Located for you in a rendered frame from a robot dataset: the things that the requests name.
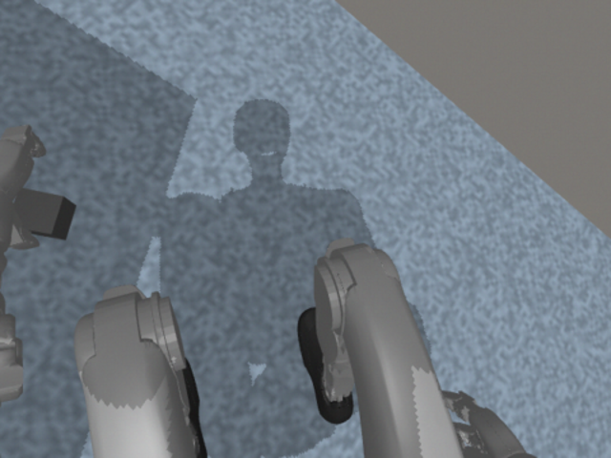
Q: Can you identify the cube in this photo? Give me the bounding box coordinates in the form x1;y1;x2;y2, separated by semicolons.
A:
14;188;76;240

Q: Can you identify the right robot foot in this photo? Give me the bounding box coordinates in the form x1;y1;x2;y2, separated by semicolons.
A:
298;307;353;424

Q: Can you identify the left robot hand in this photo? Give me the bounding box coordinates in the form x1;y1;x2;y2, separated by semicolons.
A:
0;124;46;250

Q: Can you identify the left robot arm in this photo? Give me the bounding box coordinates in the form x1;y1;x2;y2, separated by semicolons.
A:
0;191;23;458

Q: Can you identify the left robot foot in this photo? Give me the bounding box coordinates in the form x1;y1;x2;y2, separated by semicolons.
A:
182;358;207;458

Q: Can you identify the right robot hand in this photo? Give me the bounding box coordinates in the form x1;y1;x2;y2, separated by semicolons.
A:
442;390;527;458

